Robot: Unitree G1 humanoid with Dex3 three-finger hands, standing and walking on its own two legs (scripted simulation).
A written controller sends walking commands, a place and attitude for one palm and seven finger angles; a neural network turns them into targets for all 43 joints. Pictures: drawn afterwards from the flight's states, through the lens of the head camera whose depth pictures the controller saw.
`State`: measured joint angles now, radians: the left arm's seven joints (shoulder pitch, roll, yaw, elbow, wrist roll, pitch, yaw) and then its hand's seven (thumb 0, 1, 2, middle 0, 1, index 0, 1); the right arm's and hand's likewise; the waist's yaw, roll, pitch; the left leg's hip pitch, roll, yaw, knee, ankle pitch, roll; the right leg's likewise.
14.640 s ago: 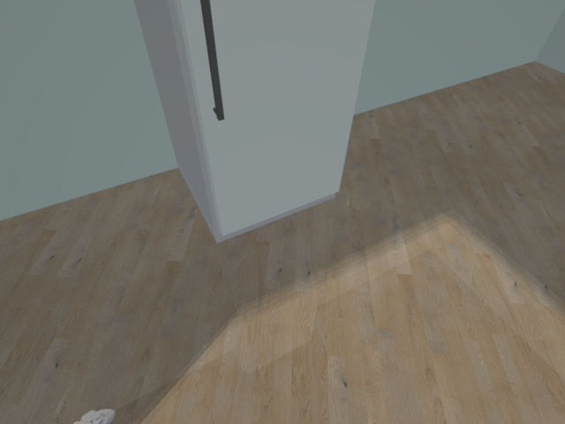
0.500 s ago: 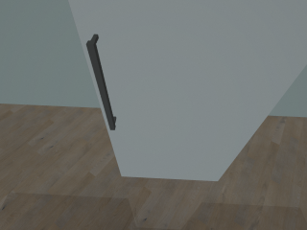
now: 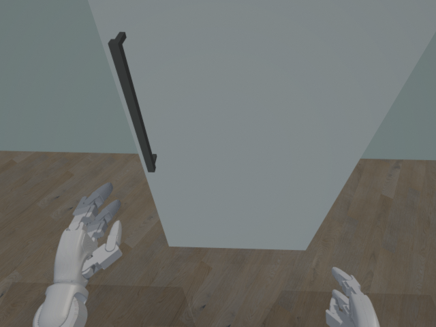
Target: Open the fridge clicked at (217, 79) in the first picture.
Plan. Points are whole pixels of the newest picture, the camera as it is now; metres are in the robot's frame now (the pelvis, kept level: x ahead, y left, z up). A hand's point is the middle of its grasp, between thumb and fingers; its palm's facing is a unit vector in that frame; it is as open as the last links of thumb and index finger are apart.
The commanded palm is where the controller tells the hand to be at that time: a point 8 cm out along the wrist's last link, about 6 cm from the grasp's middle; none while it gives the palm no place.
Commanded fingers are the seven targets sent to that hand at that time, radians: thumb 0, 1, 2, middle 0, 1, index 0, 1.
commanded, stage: raise the hand to about handle height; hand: left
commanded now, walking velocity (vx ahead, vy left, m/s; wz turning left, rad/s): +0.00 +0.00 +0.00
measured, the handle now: (139, 114) +0.53 +0.19 +0.11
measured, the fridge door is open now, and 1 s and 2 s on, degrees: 0 0 0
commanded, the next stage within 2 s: move the hooked fingers beside the handle in 1.82 s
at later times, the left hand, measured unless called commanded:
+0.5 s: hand (85, 256) +0.23 +0.23 +0.04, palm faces -0.05 -1.00 -0.02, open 10.7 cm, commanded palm +0.19 +0.29 +0.06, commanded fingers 0.00 -0.03 0.50 -0.27 -0.90 -0.27 -0.90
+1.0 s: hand (25, 224) +0.25 +0.30 +0.12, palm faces +0.05 -1.00 -0.06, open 13.5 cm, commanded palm +0.22 +0.34 +0.12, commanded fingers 0.00 -0.50 0.30 -0.30 -1.20 -0.30 -1.20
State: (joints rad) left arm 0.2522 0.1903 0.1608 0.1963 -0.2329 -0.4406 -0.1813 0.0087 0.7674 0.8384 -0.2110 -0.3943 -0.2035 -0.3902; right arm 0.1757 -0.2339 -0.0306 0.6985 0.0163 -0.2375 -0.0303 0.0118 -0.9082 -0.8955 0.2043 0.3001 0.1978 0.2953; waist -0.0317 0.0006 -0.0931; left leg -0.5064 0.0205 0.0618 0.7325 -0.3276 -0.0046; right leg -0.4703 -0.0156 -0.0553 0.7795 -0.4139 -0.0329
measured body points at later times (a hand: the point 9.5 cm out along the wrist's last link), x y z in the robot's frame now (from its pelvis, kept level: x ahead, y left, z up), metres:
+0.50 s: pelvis -0.01 +0.01 -0.01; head +0.03 +0.01 +0.43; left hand +0.23 +0.29 +0.04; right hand +0.15 -0.21 -0.10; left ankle +0.02 +0.12 -0.71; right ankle -0.01 -0.09 -0.71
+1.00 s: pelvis +0.01 +0.04 +0.01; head +0.01 +0.05 +0.46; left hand +0.24 +0.35 +0.12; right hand +0.21 -0.18 -0.05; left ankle +0.02 +0.12 -0.71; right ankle -0.01 -0.09 -0.71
